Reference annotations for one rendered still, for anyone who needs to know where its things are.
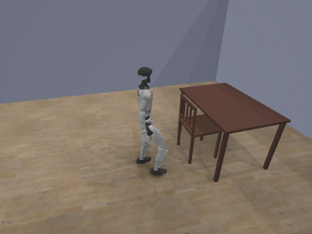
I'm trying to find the chair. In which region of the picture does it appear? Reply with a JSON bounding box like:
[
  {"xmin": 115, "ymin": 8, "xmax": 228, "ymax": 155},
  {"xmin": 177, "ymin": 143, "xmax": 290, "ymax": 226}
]
[{"xmin": 176, "ymin": 93, "xmax": 222, "ymax": 164}]

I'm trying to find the left robot shin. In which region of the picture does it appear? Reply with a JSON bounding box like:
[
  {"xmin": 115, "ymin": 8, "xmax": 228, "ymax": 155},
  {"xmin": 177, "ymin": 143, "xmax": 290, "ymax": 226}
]
[{"xmin": 139, "ymin": 140, "xmax": 152, "ymax": 160}]

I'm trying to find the right robot shin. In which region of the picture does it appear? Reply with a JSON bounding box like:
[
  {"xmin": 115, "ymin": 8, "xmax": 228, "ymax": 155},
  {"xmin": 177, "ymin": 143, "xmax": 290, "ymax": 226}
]
[{"xmin": 154, "ymin": 148, "xmax": 168, "ymax": 171}]

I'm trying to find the robot right hand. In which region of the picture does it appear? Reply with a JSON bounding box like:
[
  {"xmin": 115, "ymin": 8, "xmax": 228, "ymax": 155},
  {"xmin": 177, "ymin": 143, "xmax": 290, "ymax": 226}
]
[{"xmin": 141, "ymin": 135, "xmax": 151, "ymax": 148}]

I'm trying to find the robot right upper arm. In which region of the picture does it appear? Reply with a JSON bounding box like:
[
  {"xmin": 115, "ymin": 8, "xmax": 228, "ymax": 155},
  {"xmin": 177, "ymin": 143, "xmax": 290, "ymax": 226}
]
[{"xmin": 137, "ymin": 90, "xmax": 151, "ymax": 116}]

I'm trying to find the table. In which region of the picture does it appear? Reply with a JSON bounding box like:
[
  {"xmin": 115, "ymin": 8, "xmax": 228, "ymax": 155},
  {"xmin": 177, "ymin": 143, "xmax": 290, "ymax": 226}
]
[{"xmin": 179, "ymin": 83, "xmax": 291, "ymax": 182}]

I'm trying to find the right robot forearm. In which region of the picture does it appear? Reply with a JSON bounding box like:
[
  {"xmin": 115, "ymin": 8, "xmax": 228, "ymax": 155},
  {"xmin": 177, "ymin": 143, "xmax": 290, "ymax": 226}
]
[{"xmin": 138, "ymin": 112, "xmax": 147, "ymax": 136}]

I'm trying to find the robot shin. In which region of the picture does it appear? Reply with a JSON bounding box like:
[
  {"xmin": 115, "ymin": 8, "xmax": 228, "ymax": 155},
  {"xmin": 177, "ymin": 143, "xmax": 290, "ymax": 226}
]
[
  {"xmin": 154, "ymin": 148, "xmax": 168, "ymax": 171},
  {"xmin": 139, "ymin": 140, "xmax": 152, "ymax": 160}
]

